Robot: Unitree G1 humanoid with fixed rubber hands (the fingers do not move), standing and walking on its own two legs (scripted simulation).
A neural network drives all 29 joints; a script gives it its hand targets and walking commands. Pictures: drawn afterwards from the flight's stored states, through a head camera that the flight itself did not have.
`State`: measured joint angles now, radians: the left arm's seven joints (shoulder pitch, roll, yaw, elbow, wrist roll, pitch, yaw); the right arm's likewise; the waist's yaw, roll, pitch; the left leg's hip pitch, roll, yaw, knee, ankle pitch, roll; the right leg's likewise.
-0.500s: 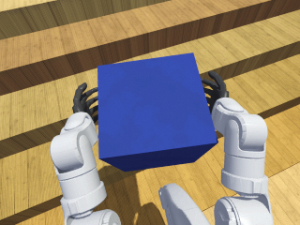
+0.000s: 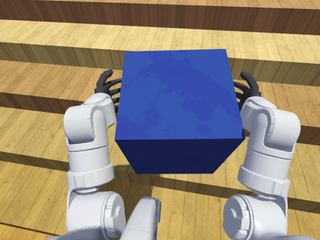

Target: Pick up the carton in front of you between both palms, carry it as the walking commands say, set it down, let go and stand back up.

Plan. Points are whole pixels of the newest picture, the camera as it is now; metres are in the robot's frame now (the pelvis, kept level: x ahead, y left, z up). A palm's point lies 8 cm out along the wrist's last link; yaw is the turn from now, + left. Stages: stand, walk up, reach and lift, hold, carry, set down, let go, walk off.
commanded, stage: carry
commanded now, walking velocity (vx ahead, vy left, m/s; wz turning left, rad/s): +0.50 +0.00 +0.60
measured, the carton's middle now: (174, 120) +0.37 +0.03 +0.11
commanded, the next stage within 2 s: none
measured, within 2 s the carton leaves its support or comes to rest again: neither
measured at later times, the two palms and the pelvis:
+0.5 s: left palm out of the picture +0.67 +0.28 +0.30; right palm out of the picture +0.72 -0.02 +0.30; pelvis +0.33 +0.08 +0.14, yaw +13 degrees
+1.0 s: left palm out of the picture +0.99 +0.32 +0.49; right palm out of the picture +1.04 +0.02 +0.47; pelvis +0.64 +0.09 +0.30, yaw +4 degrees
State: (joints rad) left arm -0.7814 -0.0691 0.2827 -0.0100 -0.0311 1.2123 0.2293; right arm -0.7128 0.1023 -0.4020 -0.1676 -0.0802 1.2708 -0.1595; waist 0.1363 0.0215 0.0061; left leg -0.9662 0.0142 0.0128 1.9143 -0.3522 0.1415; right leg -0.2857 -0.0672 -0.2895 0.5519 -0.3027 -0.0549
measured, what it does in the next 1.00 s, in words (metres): climbs: left foot 0.15 m higher, then right foot 0.15 m higher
